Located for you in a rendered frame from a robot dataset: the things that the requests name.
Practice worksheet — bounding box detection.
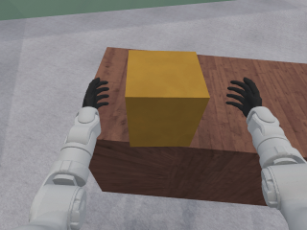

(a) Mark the robot left forearm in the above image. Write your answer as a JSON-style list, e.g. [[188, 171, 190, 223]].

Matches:
[[28, 106, 101, 222]]

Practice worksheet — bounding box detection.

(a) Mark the left robot hand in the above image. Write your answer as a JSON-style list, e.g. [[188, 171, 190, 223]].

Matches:
[[82, 77, 109, 109]]

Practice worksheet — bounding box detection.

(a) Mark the robot right upper arm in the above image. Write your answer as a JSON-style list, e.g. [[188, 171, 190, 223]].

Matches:
[[261, 163, 307, 230]]

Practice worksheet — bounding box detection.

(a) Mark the right robot hand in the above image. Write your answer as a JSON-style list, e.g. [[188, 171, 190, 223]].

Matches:
[[225, 77, 262, 117]]

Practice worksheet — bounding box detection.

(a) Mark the robot right forearm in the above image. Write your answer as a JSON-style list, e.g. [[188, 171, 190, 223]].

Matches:
[[246, 106, 307, 170]]

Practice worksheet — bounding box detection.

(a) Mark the pedestal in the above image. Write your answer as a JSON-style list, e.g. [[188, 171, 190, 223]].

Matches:
[[88, 47, 307, 206]]

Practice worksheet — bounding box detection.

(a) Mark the robot left upper arm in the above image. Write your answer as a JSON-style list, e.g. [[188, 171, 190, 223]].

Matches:
[[12, 184, 87, 230]]

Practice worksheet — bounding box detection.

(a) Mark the carton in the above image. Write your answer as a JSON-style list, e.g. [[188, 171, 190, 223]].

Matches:
[[125, 50, 210, 147]]

